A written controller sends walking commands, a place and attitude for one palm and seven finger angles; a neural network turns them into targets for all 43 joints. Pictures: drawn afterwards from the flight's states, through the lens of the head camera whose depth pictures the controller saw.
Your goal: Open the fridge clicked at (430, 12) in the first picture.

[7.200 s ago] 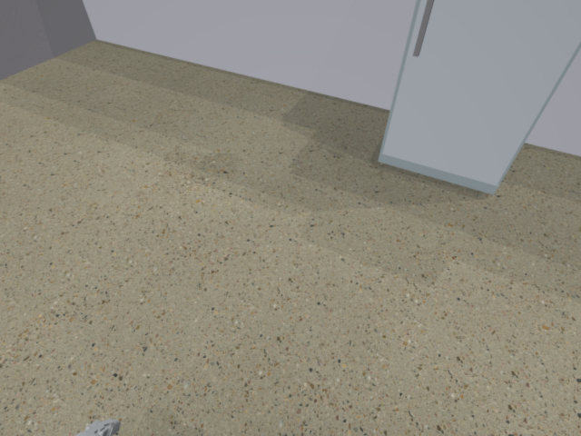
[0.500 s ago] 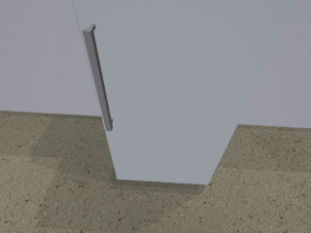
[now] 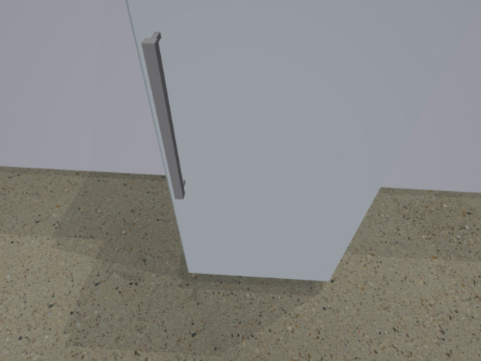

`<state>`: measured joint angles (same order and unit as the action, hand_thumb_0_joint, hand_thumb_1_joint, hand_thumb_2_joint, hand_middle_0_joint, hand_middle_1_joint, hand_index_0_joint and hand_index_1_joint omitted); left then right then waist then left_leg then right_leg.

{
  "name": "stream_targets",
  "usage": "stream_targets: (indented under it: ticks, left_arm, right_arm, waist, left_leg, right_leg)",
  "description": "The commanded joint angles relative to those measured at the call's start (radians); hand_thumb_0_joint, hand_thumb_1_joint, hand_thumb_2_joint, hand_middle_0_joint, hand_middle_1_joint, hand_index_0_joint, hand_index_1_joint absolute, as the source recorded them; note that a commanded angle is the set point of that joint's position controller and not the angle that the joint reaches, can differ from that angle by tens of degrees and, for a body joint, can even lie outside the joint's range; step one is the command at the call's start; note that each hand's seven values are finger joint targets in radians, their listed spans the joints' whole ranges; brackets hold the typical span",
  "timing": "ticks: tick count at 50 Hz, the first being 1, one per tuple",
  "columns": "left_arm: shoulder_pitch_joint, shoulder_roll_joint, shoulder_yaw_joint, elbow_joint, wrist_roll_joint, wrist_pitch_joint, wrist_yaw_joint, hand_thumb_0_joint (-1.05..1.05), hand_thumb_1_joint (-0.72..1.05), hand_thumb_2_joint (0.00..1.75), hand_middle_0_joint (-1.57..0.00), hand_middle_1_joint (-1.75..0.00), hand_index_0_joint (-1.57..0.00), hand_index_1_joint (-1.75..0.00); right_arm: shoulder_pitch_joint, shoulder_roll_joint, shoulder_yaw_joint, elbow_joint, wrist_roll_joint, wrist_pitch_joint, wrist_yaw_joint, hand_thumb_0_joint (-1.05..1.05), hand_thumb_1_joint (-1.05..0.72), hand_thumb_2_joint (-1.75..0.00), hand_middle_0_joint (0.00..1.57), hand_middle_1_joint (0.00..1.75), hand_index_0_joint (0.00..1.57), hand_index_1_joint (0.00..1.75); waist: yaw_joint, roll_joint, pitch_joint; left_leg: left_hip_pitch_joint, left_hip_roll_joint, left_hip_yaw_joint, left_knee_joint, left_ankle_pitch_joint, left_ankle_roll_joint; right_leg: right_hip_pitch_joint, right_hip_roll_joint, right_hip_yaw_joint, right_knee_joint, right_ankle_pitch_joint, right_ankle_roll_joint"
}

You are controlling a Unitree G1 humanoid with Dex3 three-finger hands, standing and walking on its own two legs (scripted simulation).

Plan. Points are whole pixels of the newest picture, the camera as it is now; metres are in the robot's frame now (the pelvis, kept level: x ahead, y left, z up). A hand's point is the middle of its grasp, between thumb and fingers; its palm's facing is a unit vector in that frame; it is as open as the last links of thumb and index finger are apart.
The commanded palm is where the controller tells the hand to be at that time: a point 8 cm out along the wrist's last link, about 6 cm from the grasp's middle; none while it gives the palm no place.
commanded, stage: look again from close up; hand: left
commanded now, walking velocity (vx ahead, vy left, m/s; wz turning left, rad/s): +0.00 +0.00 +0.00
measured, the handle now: (170, 130) +0.56 +0.20 +0.08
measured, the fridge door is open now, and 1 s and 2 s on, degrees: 0 0 0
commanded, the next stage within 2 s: none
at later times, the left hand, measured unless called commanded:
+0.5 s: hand out of the picture -0.01 +0.15 -0.18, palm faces +0.05 -0.99 -0.14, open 7.3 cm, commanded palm none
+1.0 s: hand out of the picture -0.01 +0.16 -0.17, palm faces +0.04 -0.99 -0.15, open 7.3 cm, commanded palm none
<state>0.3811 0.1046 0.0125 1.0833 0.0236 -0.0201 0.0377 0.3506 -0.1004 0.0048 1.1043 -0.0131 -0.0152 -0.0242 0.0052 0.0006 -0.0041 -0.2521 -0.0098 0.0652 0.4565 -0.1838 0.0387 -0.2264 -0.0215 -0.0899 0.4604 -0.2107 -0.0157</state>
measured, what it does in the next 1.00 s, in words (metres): stands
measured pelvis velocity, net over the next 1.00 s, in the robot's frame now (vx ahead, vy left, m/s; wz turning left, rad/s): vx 0.02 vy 0.00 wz -0.01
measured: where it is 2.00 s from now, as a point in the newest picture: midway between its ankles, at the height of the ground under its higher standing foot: outside the picture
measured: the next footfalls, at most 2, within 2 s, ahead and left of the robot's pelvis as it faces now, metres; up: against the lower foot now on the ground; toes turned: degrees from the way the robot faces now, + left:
none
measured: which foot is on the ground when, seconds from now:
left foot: down 0.00-1.00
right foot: down 0.00-1.00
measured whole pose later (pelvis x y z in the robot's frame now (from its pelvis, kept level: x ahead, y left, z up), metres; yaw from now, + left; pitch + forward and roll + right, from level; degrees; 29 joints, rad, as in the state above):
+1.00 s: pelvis +0.02 +0.00 +0.00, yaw -1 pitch -1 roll +0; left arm 0.36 0.11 0.00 1.09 0.02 -0.02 0.04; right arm 0.32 -0.12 0.01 1.12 -0.01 -0.02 -0.02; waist 0.01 -0.01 0.02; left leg -0.21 -0.02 0.08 0.42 -0.19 0.04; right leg -0.20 -0.03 -0.07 0.44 -0.22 -0.01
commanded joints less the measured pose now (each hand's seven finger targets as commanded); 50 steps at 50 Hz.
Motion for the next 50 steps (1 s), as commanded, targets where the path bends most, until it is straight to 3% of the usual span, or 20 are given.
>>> stream_targets:
  ticks: [1,4,16,27,39,50]
  left_arm:
    - [0.082,0.071,0.006,-0.019,-0.002,-0.01,0.007,0.0,0.9,0.9,-0.2,-0.3,-0.2,-0.3]
    - [0.081,0.072,0.006,-0.017,-0.003,-0.011,0.006,0.0,0.9,0.9,-0.2,-0.3,-0.2,-0.3]
    - [0.079,0.083,0.002,-0.013,-0.004,-0.013,0.006,0.0,0.9,0.9,-0.2,-0.3,-0.2,-0.3]
    - [0.068,0.085,0.002,-0.014,-0.004,-0.011,0.006,0.0,0.9,0.9,-0.2,-0.3,-0.2,-0.3]
    - [0.058,0.083,0.001,-0.011,-0.003,-0.009,0.005,0.0,0.9,0.9,-0.2,-0.3,-0.2,-0.3]
    - [0.062,0.084,0.0,-0.007,-0.004,-0.011,0.006,0.0,0.9,0.9,-0.2,-0.3,-0.2,-0.3]
  right_arm:
    - [0.066,-0.092,-0.021,-0.028,-0.002,-0.012,-0.006,0.0,-0.9,-0.9,0.2,0.3,0.2,0.3]
    - [0.06,-0.095,-0.022,-0.027,-0.002,-0.01,-0.005,0.0,-0.9,-0.9,0.2,0.3,0.2,0.3]
    - [0.041,-0.1,-0.019,-0.021,0.0,-0.013,-0.004,0.0,-0.9,-0.9,0.2,0.3,0.2,0.3]
    - [0.037,-0.101,-0.02,-0.017,-0.001,-0.012,-0.004,0.0,-0.9,-0.9,0.2,0.3,0.2,0.3]
    - [0.038,-0.105,-0.02,-0.011,-0.001,-0.013,-0.005,0.0,-0.9,-0.9,0.2,0.3,0.2,0.3]
    - [0.037,-0.1,-0.017,-0.006,0.0,-0.015,-0.006,0.0,-0.9,-0.9,0.2,0.3,0.2,0.3]
  waist:
    - [-0.003,0.009,0.109]
    - [-0.005,-0.015,0.113]
    - [-0.003,-0.005,0.093]
    - [-0.003,0.015,0.104]
    - [-0.002,0.007,0.102]
    - [-0.002,-0.007,0.091]
  left_leg:
    - [-0.084,0.113,-0.15,-0.157,-0.153,-0.001]
    - [-0.077,0.108,-0.142,-0.152,-0.148,-0.004]
    - [-0.04,0.104,-0.129,-0.141,-0.079,-0.006]
    - [-0.045,0.108,-0.133,-0.154,-0.104,-0.007]
    - [-0.041,0.114,-0.141,-0.171,-0.111,-0.005]
    - [-0.01,0.111,-0.123,-0.151,-0.043,-0.005]
  right_leg:
    - [-0.009,-0.083,0.116,-0.098,-0.048,-0.031]
    - [-0.021,-0.086,0.122,-0.108,-0.074,-0.031]
    - [-0.002,-0.094,0.123,-0.115,-0.032,-0.028]
    - [-0.002,-0.09,0.121,-0.117,-0.038,-0.027]
    - [0.011,-0.085,0.111,-0.105,-0.013,-0.022]
    - [0.013,-0.089,0.118,-0.113,0.008,-0.023]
